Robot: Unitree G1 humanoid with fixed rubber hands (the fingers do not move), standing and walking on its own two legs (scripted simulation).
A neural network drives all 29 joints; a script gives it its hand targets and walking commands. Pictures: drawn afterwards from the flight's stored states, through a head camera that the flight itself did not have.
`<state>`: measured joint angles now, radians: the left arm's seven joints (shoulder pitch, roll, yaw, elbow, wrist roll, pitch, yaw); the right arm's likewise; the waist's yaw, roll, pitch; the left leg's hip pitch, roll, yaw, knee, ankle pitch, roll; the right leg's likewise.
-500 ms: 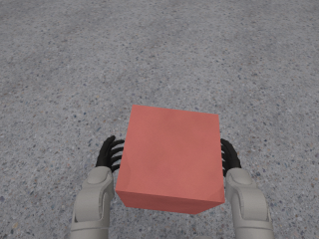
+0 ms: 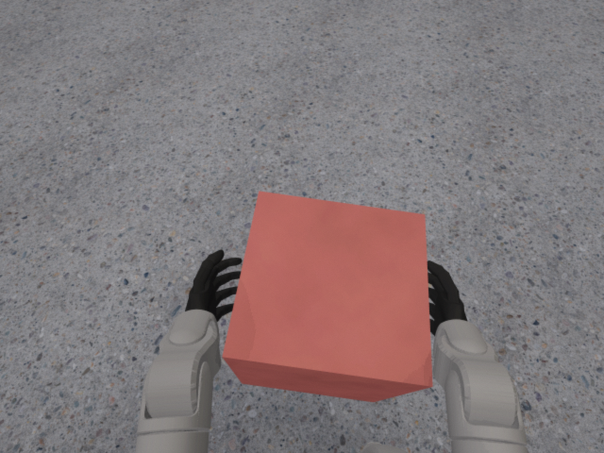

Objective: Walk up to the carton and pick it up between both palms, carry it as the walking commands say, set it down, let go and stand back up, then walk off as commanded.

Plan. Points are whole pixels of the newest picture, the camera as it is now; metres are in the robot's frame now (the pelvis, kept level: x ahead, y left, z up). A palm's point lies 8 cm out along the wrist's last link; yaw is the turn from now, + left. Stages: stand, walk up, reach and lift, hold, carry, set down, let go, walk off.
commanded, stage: carry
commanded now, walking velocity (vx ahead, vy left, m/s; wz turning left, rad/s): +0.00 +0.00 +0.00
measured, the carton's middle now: (322, 308) +0.31 -0.01 -0.03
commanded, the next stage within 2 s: none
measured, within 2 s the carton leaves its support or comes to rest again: neither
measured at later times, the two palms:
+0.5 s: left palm (238, 155) +0.56 +0.13 +0.03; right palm (417, 157) +0.56 -0.17 +0.02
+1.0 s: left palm (257, 86) +0.80 +0.11 +0.01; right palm (400, 76) +0.81 -0.19 +0.01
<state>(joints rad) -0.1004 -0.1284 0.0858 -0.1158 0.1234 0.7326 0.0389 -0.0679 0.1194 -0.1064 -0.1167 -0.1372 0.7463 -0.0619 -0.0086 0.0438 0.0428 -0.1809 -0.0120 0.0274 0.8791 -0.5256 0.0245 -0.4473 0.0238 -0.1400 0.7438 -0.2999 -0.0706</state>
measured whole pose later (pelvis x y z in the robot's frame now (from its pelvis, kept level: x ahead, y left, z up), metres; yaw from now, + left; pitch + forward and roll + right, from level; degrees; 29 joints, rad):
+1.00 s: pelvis +0.53 -0.04 +0.00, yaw +1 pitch +4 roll +3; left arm -0.05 -0.12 0.10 -0.05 0.15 0.73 0.04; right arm -0.11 0.11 -0.09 0.03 -0.14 0.76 -0.06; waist 0.00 -0.08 -0.02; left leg -0.38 -0.02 0.12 0.78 -0.47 0.04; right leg -0.23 -0.03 -0.13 0.93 -0.53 -0.03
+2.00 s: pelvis +1.06 -0.12 +0.01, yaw +2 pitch +5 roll -1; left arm -0.08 -0.13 0.13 -0.04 0.13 0.73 0.04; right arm -0.12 0.13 -0.10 0.02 -0.17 0.75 -0.05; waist 0.02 0.03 -0.04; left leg -0.16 0.06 0.08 0.68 -0.57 -0.02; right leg -0.37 0.02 -0.14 0.71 -0.37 -0.05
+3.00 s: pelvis +1.54 -0.18 +0.01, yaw +3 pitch +4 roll +1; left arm -0.07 -0.12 0.09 -0.10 0.16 0.75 0.05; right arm -0.12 0.12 -0.11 -0.02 -0.13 0.76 -0.05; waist 0.00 -0.08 0.01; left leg -0.38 0.00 0.10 0.70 -0.33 0.04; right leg -0.22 0.02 -0.12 0.75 -0.51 -0.06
